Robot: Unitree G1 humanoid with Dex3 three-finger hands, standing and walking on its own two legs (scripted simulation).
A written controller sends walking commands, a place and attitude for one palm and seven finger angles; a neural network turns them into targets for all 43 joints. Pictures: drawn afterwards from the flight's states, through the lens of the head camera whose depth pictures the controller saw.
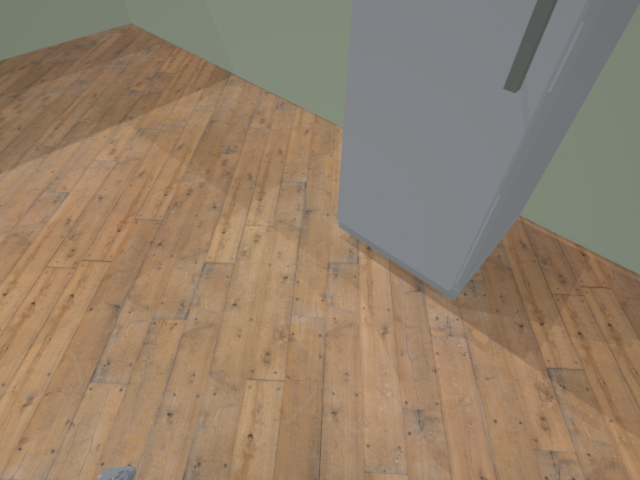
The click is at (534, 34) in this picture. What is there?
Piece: fridge door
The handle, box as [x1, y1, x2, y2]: [503, 0, 557, 92]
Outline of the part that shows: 557,0 537,0 503,88 515,92 520,87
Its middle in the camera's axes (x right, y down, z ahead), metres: +0.42 -0.44 +0.70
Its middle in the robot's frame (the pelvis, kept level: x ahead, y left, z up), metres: +0.87 -0.36 +0.26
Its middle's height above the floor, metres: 1.03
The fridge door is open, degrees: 0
